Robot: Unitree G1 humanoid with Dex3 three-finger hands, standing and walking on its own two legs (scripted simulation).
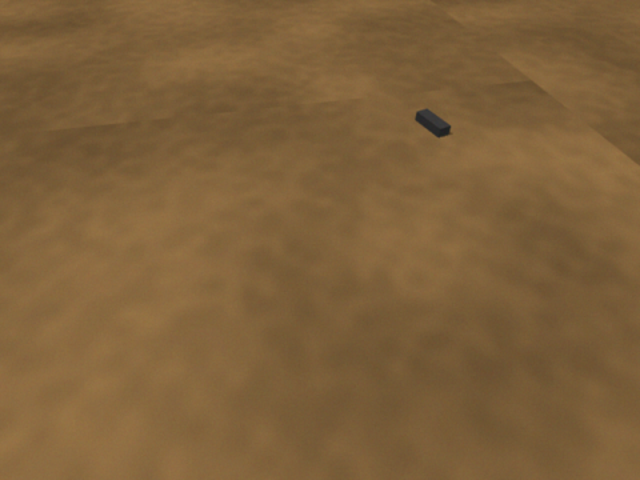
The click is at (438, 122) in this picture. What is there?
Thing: lying carton
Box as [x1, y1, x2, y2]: [415, 109, 450, 137]
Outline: 417,111 415,119 438,137 448,133 450,125 427,109
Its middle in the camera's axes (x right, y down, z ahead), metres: +0.68 -0.67 +2.32
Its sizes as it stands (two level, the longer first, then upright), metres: 0.220 0.077 0.056
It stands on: the floor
